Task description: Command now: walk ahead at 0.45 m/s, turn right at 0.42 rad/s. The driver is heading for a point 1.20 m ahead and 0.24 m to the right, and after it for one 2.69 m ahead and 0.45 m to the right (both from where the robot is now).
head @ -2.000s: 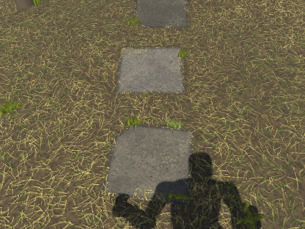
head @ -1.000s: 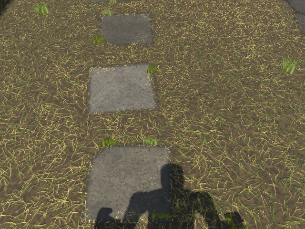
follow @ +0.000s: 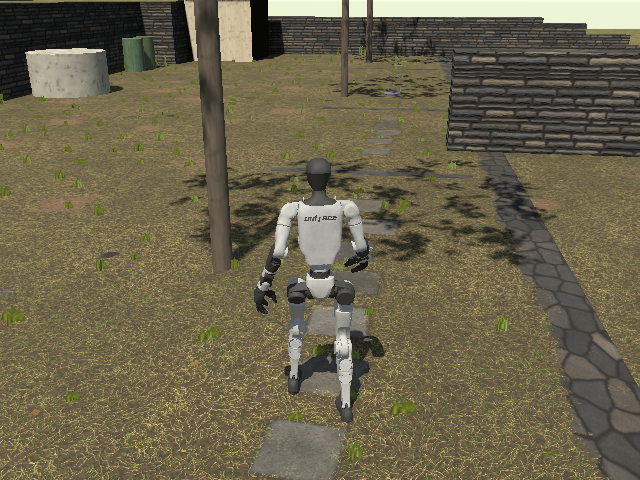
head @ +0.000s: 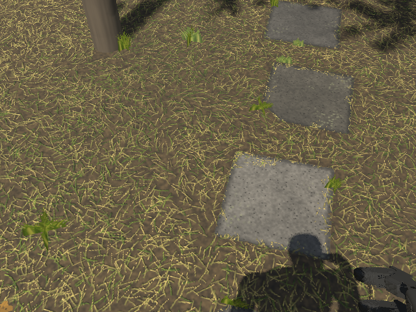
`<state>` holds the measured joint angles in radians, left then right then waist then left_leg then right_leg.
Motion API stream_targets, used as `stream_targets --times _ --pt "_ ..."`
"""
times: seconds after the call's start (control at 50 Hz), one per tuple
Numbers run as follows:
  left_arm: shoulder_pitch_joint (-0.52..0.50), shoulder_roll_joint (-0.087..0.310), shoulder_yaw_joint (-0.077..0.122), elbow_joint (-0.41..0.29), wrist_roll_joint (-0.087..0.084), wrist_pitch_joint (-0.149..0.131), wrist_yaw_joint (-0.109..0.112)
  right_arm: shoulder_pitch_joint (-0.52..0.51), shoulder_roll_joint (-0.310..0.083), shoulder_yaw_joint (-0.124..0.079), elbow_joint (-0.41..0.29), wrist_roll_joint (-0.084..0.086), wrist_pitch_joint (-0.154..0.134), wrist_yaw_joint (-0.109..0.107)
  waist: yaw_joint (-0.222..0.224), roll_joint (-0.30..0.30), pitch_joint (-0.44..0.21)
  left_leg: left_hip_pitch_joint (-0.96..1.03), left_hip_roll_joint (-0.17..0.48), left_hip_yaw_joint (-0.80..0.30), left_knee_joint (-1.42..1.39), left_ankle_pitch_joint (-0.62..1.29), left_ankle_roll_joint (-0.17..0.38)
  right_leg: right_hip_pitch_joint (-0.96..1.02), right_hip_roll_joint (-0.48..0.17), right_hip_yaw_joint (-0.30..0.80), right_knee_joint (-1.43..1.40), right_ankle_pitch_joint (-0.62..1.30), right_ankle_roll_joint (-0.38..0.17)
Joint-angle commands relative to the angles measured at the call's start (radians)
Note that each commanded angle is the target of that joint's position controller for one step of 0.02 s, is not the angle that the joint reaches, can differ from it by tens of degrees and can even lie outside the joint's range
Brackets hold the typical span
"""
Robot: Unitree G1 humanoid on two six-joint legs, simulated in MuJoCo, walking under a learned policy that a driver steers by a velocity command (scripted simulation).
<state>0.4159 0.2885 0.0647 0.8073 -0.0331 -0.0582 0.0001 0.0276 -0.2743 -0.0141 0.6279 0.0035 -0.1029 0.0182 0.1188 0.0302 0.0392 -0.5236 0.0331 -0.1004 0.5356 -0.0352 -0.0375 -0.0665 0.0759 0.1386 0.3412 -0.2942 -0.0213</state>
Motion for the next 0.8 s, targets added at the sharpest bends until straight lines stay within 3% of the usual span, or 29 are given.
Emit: stream_targets --times 0.02,0.04,0.06,0.08,0.1,0.12,0.14,0.16,0.22,0.3,0.36,0.44,0.48,0.5,0.52,0.54,0.56,0.58,0.6,0.62,0.66,0.68,0.74,0.8 --pt "-0.065 0.157 0.036 -0.080 0.003 -0.001 0.008 0.086 -0.143 -0.061 -0.044 0.002 -0.016 -0.009 -0.137 -0.118 -0.039 0.313 -0.019 0.032 -0.068 -0.015 0.035 -0.176 -0.196 0.206 0.031 0.173 -0.111" --pt "-0.068 0.120 0.024 -0.089 0.011 0.002 0.008 0.168 -0.178 -0.077 -0.037 -0.012 -0.019 -0.018 -0.184 -0.099 -0.099 0.448 0.033 0.002 -0.096 -0.005 0.069 -0.209 -0.129 0.164 0.193 0.213 -0.068" --pt "-0.054 0.050 0.001 -0.121 0.038 0.002 0.012 0.304 -0.254 -0.095 -0.034 -0.030 -0.013 -0.029 -0.222 0.065 -0.259 0.682 0.243 -0.179 -0.060 0.147 0.133 -0.335 -0.047 0.066 0.509 -0.027 -0.014" --pt "0.099 0.016 -0.012 -0.142 0.008 -0.002 0.015 0.316 -0.293 -0.104 -0.017 -0.037 0.010 -0.019 -0.144 0.373 -0.368 0.835 0.442 -0.552 -0.135 0.169 0.289 -0.578 0.021 -0.012 0.774 -0.382 0.030" --pt "0.082 0.121 0.013 -0.113 -0.005 0.011 0.025 0.278 -0.192 -0.083 -0.033 -0.024 0.017 -0.013 -0.157 0.212 -0.291 0.757 0.399 -0.541 -0.158 0.110 0.279 -0.642 -0.046 0.028 0.894 -0.329 0.052" --pt "-0.003 0.160 0.028 -0.124 -0.003 0.025 0.028 0.233 -0.133 -0.067 -0.041 -0.017 0.021 -0.013 -0.165 0.123 -0.200 0.663 0.358 -0.364 -0.147 0.196 0.248 -0.658 -0.071 0.006 0.927 -0.264 0.061" --pt "-0.034 0.154 0.032 -0.126 0.006 0.041 0.032 0.178 -0.108 -0.057 -0.041 -0.019 0.025 -0.010 -0.143 0.061 -0.158 0.569 0.311 -0.240 -0.151 0.318 0.233 -0.623 -0.101 -0.019 0.918 -0.220 0.075" --pt "-0.050 0.144 0.036 -0.138 0.014 0.055 0.032 0.138 -0.097 -0.054 -0.032 -0.018 0.028 -0.008 -0.119 0.072 -0.118 0.487 0.281 -0.160 -0.165 0.380 0.231 -0.597 -0.126 -0.031 0.884 -0.186 0.083" --pt "-0.072 0.084 0.027 -0.161 0.011 0.083 0.026 0.095 -0.118 -0.065 -0.005 -0.029 0.024 -0.017 -0.095 0.114 -0.080 0.362 0.235 -0.007 -0.246 0.394 0.248 -0.514 -0.134 -0.083 0.792 -0.087 0.104" --pt "-0.162 0.059 0.013 -0.208 0.020 0.087 0.005 0.085 -0.156 -0.081 0.023 -0.013 0.041 -0.038 -0.112 0.076 -0.105 0.395 0.253 0.084 -0.268 0.383 0.262 -0.472 -0.151 -0.103 0.574 0.067 0.096" --pt "-0.220 0.073 0.016 -0.236 0.020 0.089 -0.017 0.080 -0.184 -0.089 0.040 0.000 0.056 -0.038 -0.126 0.069 -0.100 0.395 0.255 0.144 -0.257 0.337 0.248 -0.401 -0.143 -0.136 0.446 0.125 0.071" --pt "-0.279 0.105 0.031 -0.285 0.018 0.106 -0.035 0.100 -0.219 -0.104 0.061 0.030 0.067 -0.025 -0.134 0.073 -0.084 0.451 0.284 0.154 -0.169 0.296 0.216 -0.364 -0.124 -0.168 0.309 0.060 0.020" --pt "-0.257 0.117 0.043 -0.288 0.016 0.113 -0.031 0.113 -0.227 -0.110 0.072 0.041 0.072 -0.023 -0.111 0.058 -0.104 0.425 0.269 0.186 -0.080 0.169 0.174 -0.247 -0.086 -0.202 0.191 0.094 -0.026" --pt "-0.186 0.158 0.064 -0.269 0.013 0.114 -0.020 0.148 -0.196 -0.102 0.085 0.033 0.072 -0.021 -0.087 0.008 -0.141 0.355 0.221 0.226 0.044 0.078 0.136 -0.102 -0.068 -0.181 0.141 0.115 -0.067" --pt "-0.068 0.268 0.098 -0.256 0.005 0.112 0.001 0.154 -0.133 -0.079 0.064 -0.004 0.070 -0.018 -0.057 -0.208 -0.201 0.142 0.130 0.301 0.348 -0.206 0.067 0.112 -0.249 0.089 0.094 0.246 -0.159" --pt "-0.041 0.336 0.101 -0.272 0.016 0.087 -0.003 0.118 -0.094 -0.061 -0.004 -0.026 0.057 -0.019 -0.055 -0.346 -0.226 -0.227 -0.059 0.190 0.591 -0.656 0.009 0.251 -0.435 0.567 -0.027 -0.014 -0.381" --pt "-0.032 0.247 0.076 -0.261 0.013 0.057 -0.013 0.063 -0.159 -0.078 0.002 0.001 0.043 -0.008 -0.011 -0.207 -0.208 -0.297 -0.018 0.037 0.675 -0.616 0.016 0.223 -0.433 0.556 -0.089 -0.140 -0.376" --pt "-0.071 0.200 0.057 -0.257 0.011 0.037 -0.013 0.050 -0.185 -0.086 -0.007 0.024 0.033 0.004 -0.040 -0.192 -0.137 -0.306 0.017 0.023 0.644 -0.520 0.038 0.157 -0.395 0.468 -0.101 -0.224 -0.321" --pt "-0.115 0.178 0.049 -0.260 0.009 0.030 -0.012 0.055 -0.188 -0.091 0.011 0.015 0.028 0.005 -0.065 -0.132 -0.092 -0.275 0.044 0.027 0.588 -0.446 0.043 0.083 -0.352 0.392 -0.104 -0.225 -0.274" --pt "-0.157 0.165 0.041 -0.264 0.009 0.030 -0.007 0.048 -0.192 -0.094 0.015 -0.003 0.023 0.000 -0.082 -0.124 -0.059 -0.241 0.054 0.030 0.513 -0.377 0.036 0.022 -0.319 0.338 -0.113 -0.170 -0.250" --pt "-0.190 0.165 0.036 -0.277 0.030 0.028 0.005 0.056 -0.162 -0.088 0.025 -0.014 0.015 0.003 -0.105 -0.131 -0.059 -0.142 0.031 0.053 0.434 -0.253 0.015 -0.056 -0.261 0.262 -0.131 -0.038 -0.235" --pt "-0.188 0.173 0.039 -0.275 0.032 0.025 0.011 0.057 -0.147 -0.083 0.030 -0.013 0.012 0.003 -0.106 -0.125 -0.065 -0.113 0.018 0.061 0.377 -0.213 0.004 -0.071 -0.247 0.230 -0.127 0.017 -0.235" --pt "-0.164 0.186 0.043 -0.253 0.024 0.021 0.019 0.025 -0.099 -0.059 0.032 -0.007 0.012 0.005 -0.085 -0.139 -0.059 -0.020 -0.006 0.071 0.176 -0.105 -0.021 -0.120 -0.213 0.152 -0.112 0.063 -0.213" --pt "-0.107 0.186 0.040 -0.213 0.021 0.015 0.011 -0.013 -0.094 -0.047 0.024 0.004 0.009 0.017 -0.049 -0.153 -0.048 0.035 -0.003 0.072 0.072 -0.040 -0.022 -0.124 -0.238 0.146 -0.100 0.052 -0.201"
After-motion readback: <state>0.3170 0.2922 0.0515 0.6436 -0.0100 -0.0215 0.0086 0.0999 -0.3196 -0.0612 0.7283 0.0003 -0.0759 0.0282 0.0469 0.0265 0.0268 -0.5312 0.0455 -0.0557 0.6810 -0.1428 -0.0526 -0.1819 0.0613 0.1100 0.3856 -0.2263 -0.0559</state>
